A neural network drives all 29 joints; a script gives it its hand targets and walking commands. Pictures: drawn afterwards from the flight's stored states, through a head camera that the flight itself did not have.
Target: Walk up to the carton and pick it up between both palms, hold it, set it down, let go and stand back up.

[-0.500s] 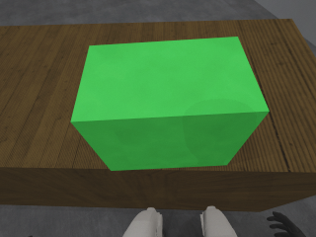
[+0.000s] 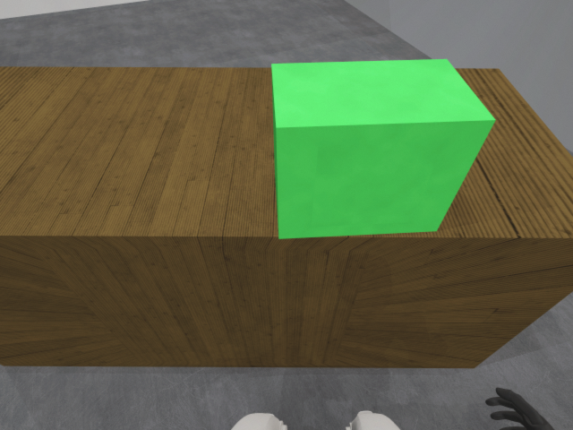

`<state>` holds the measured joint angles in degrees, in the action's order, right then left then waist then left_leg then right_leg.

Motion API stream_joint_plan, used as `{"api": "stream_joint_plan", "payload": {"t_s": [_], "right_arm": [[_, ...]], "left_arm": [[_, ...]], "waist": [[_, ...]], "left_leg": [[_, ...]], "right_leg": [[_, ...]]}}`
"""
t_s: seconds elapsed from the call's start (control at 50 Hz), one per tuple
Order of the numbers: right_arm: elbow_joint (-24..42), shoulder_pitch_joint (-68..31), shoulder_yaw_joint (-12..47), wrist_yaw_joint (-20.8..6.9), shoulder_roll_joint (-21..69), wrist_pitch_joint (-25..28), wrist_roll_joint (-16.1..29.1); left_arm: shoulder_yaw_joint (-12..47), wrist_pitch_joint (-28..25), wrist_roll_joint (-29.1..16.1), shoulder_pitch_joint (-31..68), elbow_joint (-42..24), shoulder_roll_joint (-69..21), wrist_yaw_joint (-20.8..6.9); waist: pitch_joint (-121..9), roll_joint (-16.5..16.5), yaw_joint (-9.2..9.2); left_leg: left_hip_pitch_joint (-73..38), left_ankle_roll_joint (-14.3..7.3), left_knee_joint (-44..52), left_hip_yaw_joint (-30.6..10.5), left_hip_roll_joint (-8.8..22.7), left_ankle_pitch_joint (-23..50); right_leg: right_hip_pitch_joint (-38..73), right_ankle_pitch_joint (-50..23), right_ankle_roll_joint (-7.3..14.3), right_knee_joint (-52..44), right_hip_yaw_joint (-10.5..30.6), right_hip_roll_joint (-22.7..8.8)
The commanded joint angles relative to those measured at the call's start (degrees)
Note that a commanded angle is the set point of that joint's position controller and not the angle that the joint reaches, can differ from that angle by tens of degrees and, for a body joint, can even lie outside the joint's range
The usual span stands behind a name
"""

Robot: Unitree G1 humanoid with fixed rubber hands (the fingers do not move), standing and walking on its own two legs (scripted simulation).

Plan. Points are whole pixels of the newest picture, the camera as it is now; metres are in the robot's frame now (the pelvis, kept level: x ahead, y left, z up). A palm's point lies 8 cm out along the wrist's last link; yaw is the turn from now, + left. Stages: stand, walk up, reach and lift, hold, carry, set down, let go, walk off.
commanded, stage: walk up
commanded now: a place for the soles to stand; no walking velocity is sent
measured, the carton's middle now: (359, 152) +0.53 -0.12 +0.10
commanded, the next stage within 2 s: none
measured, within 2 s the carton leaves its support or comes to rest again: neither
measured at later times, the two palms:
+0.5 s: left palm out of the picture +0.10 +0.29 -0.09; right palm out of the picture -0.01 -0.38 +0.01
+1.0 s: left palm (209, 429) +0.16 +0.11 -0.02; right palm out of the picture +0.02 -0.54 -0.06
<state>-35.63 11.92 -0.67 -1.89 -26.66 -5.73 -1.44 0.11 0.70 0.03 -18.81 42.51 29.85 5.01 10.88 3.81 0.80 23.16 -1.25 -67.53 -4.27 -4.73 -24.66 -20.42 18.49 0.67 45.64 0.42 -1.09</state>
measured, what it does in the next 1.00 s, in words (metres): steps to the right: left foot, then right foot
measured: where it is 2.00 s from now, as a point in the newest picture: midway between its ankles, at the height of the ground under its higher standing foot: outside the picture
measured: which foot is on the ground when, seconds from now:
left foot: up 0.00-0.00, down 0.02-0.66, up 0.68-0.98, down 1.00-1.00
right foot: down 0.00-0.02, up 0.04-0.62, down 0.64-0.96, up 0.98-1.00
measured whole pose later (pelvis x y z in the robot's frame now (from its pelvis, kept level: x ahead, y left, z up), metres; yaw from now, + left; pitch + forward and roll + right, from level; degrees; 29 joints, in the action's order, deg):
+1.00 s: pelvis +0.02 -0.21 +0.04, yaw +0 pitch -1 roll +1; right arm -42.6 24.3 -0.9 4.1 -28.0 3.1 -0.5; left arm -0.4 1.4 0.0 -10.2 42.5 26.7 0.0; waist 9.8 2.8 4.1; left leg 11.3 -6.6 -28.0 -5.2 2.3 -15.5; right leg -29.3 15.8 -13.2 57.4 -2.1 9.0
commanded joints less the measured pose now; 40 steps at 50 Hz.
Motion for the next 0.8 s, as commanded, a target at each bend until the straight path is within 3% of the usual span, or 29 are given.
{"api": "stream_joint_plan", "payload": {"t_s": [0.0, 0.02, 0.04, 0.06, 0.08, 0.1, 0.16, 0.18, 0.2, 0.22, 0.26, 0.28, 0.36, 0.4, 0.42, 0.44, 0.46, 0.48, 0.54, 0.56, 0.58, 0.6, 0.62, 0.66, 0.68, 0.72, 0.74, 0.76, 0.78], "right_arm": [[-7.65, 9.64, -8.04, 3.75, -19.54, 8.2, -0.2], [-6.87, 9.81, -8.56, 4.44, -19.11, 9.48, -0.77], [-8.16, 9.61, -8.77, 5.41, -20.61, 9.55, 0.61], [-7.85, 7.96, -8.79, 5.54, -22.0, 9.53, 1.89], [-7.07, 3.41, -9.04, 5.81, -21.6, 9.85, 2.33], [-6.88, 4.83, -8.38, 6.02, -19.57, 10.44, 1.53], [-8.08, 8.14, -8.32, 6.62, -16.08, 11.01, 1.3], [-7.26, 7.14, -8.95, 6.22, -17.7, 11.16, 1.09], [-6.15, 6.86, -8.82, 5.84, -15.42, 11.2, 1.1], [-6.51, 9.23, -8.75, 5.83, -15.64, 11.41, 1.31], [-7.32, 14.8, -8.17, 5.47, -15.06, 11.7, 0.34], [-7.61, 17.94, -8.5, 5.38, -15.91, 11.82, 0.87], [-6.47, 14.74, -8.05, 4.74, -16.93, 11.42, 0.46], [-6.14, 11.48, -7.46, 4.45, -16.67, 11.61, 1.31], [-4.93, 7.93, -8.05, 3.77, -17.71, 11.4, 0.25], [-5.91, 8.74, -7.48, 3.71, -17.36, 11.29, 0.73], [-5.43, 5.41, -7.79, 3.9, -18.51, 11.5, 0.36], [-5.01, 4.77, -7.65, 3.94, -18.55, 11.49, 0.25], [-4.36, 2.48, -7.43, 3.54, -18.24, 11.09, 0.47], [-4.43, 1.95, -6.4, 4.04, -15.31, 10.77, 0.37], [-5.39, 7.48, -5.09, 4.22, -10.98, 10.24, 0.97], [-4.9, 11.4, -3.21, 4.56, -6.43, 10.04, 1.69], [-5.46, 13.49, -3.76, 5.42, -8.97, 9.62, 1.44], [-8.32, 16.01, -5.26, 5.47, -15.13, 9.19, 2.36], [-8.32, 12.44, -5.45, 5.19, -15.94, 9.22, 2.17], [-8.97, 15.92, -4.93, 4.95, -13.23, 8.84, 2.69], [-9.32, 18.03, -4.27, 4.97, -11.48, 8.82, 2.71], [-8.98, 20.08, -4.48, 4.83, -11.97, 8.46, 2.72], [-9.72, 22.36, -4.87, 5.13, -12.49, 8.48, 2.72]], "left_arm": [[-5.89, 0.29, 2.64, -1.81, -2.49, 10.64, -3.88], [-6.5, 0.7, 2.43, -0.72, -3.63, 11.13, -4.82], [-5.93, 0.32, 3.08, -2.34, -2.52, 7.23, -5.18], [-5.52, 0.86, 3.9, 1.81, -1.53, 7.58, -4.98], [-6.87, 1.93, 4.01, 1.9, -0.98, 11.53, -5.12], [-7.73, 3.19, 3.48, 4.23, -0.23, 13.39, -6.31], [-7.73, 4.98, 2.89, 4.47, -0.34, 11.28, -8.16], [-8.01, 4.81, 3.02, -0.19, 0.33, 10.9, -8.1], [-8.5, 4.04, 2.51, -0.12, 2.3, 12.1, -7.88], [-7.68, 3.44, 2.39, 3.05, 0.65, 10.87, -7.95], [-8.47, 2.34, 1.95, 8.34, -0.82, 11.32, -7.92], [-7.3, 1.78, 1.38, 8.99, -0.56, 11.33, -7.75], [-6.61, 0.84, 1.27, 9.25, -0.42, 11.56, -7.69], [-6.67, 0.64, 1.06, 6.46, 1.47, 11.04, -7.81], [-6.47, 0.47, 1.19, 3.61, 2.05, 10.2, -8.25], [-6.52, 0.08, 1.34, 5.32, 1.64, 10.89, -8.21], [-6.92, 0.02, 1.19, 6.2, 0.44, 10.84, -8.68], [-7.31, -0.35, 1.38, 6.3, 1.13, 11.13, -9.1], [-7.09, -1.2, 2.18, 0.4, 0.48, 9.67, -9.35], [-7.31, -1.82, 2.06, -6.87, 3.94, 8.19, -8.99], [-8.72, -2.17, 2.85, -10.44, 3.86, 11.37, -8.5], [-9.4, -2.34, 3.16, -6.79, 2.39, 16.38, -7.48], [-8.38, -1.63, 2.75, -1.34, -1.95, 14.39, -7.67], [-9.49, -1.21, 2.45, 2.35, -1.84, 15.68, -7.42], [-8.25, -1.19, 2.9, 1.83, -2.07, 13.08, -7.55], [-8.62, -1.77, 1.58, 0.71, -2.09, 10.42, -7.18], [-7.81, -2.29, 0.17, 0.23, -1.16, 8.08, -6.42], [-8.01, -2.09, 0.11, 2.08, -2.01, 9.48, -6.13], [-7.65, -2.03, -0.24, 3.41, -2.5, 8.0, -5.94]], "waist": [[7.09, -2.33, -2.57], [1.46, -2.2, -2.68], [0.85, 8.79, -2.34], [1.87, 13.67, -0.52], [5.4, 8.78, -3.2], [5.98, 0.77, -1.52], [6.69, 6.07, -1.55], [0.1, 8.43, -2.46], [-3.68, 4.06, -2.84], [-3.89, 8.95, -1.18], [-7.28, 6.16, 2.02], [-8.94, 7.63, 3.22], [-8.89, 9.58, 3.77], [-4.06, 8.92, 1.51], [-6.01, 13.68, 1.03], [-3.98, 10.19, 1.2], [-2.16, 11.79, -1.01], [-3.67, 7.7, -1.05], [-10.39, 11.56, -4.67], [-13.57, 4.72, -7.69], [-15.4, -4.8, -8.56], [-12.5, -20.01, -5.72], [-10.65, -10.82, -2.91], [-8.99, -11.17, -2.32], [-6.04, -8.84, -3.13], [-9.89, -11.22, -2.0], [-8.71, -13.65, -1.29], [-11.37, -18.44, 0.08], [-12.64, -18.44, 0.78]], "left_leg": [[-0.17, 1.87, 58.81, -48.7, 20.27, -33.43], [-10.1, 1.42, 48.19, -32.19, 15.72, -9.25], [-13.28, 3.17, 48.5, -33.43, 18.08, 13.2], [-2.89, 4.13, 56.84, -44.2, 20.43, 0.57], [1.22, 7.78, 59.26, -43.75, 20.51, -9.64], [2.83, 11.25, 59.86, -38.99, 17.61, -21.15], [-1.23, 17.17, 59.27, -25.23, 11.22, -18.4], [-10.01, 12.73, 57.38, -25.25, 12.81, -15.89], [-15.4, 7.61, 53.5, -24.52, 13.84, -15.17], [-16.93, 7.1, 52.04, -22.39, 12.32, -11.33], [-27.35, -0.67, 47.06, -20.0, 14.45, -7.56], [-27.79, 3.54, 47.22, -19.79, 14.23, -4.22], [-26.48, -3.33, 49.57, -21.19, 16.19, -12.56], [-15.25, -4.16, 53.73, -23.12, 16.65, -17.37], [-15.74, -6.46, 52.41, -22.22, 17.37, -17.22], [-13.92, -8.1, 51.44, -20.68, 16.99, -16.86], [-11.0, -11.05, 49.0, -20.72, 19.66, -17.02], [-9.03, -11.91, 47.25, -21.23, 20.9, -12.74], [-7.11, -9.83, 36.27, -10.51, 16.59, 1.12], [-2.12, -7.92, 27.43, -6.38, 15.52, 8.92], [2.34, -4.45, 12.63, -2.89, 10.54, 9.53], [13.36, -0.96, 4.39, -1.32, 0.72, -6.05], [14.49, 0.02, 4.15, -0.9, 1.33, -8.4], [12.79, -1.36, 1.89, -0.83, 3.71, -5.01], [12.17, -0.88, 1.71, -1.3, 5.18, -2.88], [10.45, -0.71, 5.58, -2.07, 5.87, 3.97], [9.9, -0.23, 7.3, -1.69, 5.35, 5.98], [6.89, 0.68, 9.61, -0.28, 3.58, 3.64], [2.47, 1.08, 14.8, 3.23, 3.06, 1.8]], "right_leg": [[-25.93, 10.71, 2.62, 29.99, 9.51, 5.58], [-25.68, 2.43, 2.17, 27.64, 9.96, 1.49], [-29.0, 2.02, 2.36, 29.86, 9.23, 2.85], [-25.08, 8.18, 1.9, 31.19, 14.46, 3.92], [-22.46, 5.73, 2.13, 33.8, 17.95, 5.13], [-19.65, 2.19, 1.09, 34.98, 18.01, 4.39], [-19.28, -5.31, 1.14, 32.92, 17.15, 5.84], [-19.06, -5.16, 0.33, 31.04, 16.86, 5.58], [-20.24, -5.14, -0.21, 28.85, 16.07, 4.33], [-20.09, -5.11, -0.33, 27.11, 14.44, 3.14], [-23.48, -2.08, -0.92, 20.04, 14.08, 3.21], [-22.12, -3.43, -0.33, 22.07, 14.09, 3.04], [-20.97, 1.75, -2.28, 15.68, 9.09, 1.07], [-18.02, -0.77, -2.66, 16.05, 9.23, 0.55], [-16.38, 2.4, -3.47, 10.88, 7.38, -0.74], [-15.3, 3.5, -2.95, 8.57, 6.06, -0.87], [-13.86, 5.51, -1.63, 4.75, 5.45, -3.5], [-9.31, 5.32, -0.81, 1.79, 6.62, -5.29], [5.26, 5.8, 1.66, -12.28, 3.53, -3.53], [16.04, 2.41, 2.56, -18.58, 2.57, -1.58], [22.9, 2.11, 1.24, -21.57, 9.09, -2.77], [21.16, 7.19, 0.85, -26.93, 28.04, -9.53], [16.04, 18.15, 1.91, -30.05, 37.72, -11.21], [10.86, 27.79, 2.37, -37.67, 42.79, -14.36], [8.82, 22.28, 2.04, -36.3, 37.95, -12.19], [14.93, 4.77, -7.53, -33.75, 28.89, -8.21], [15.7, -14.03, -12.13, -31.86, 23.24, -7.38], [18.88, -18.91, -13.77, -31.99, 20.08, -5.65], [19.28, -32.88, -19.05, -32.64, 15.45, -2.89]]}}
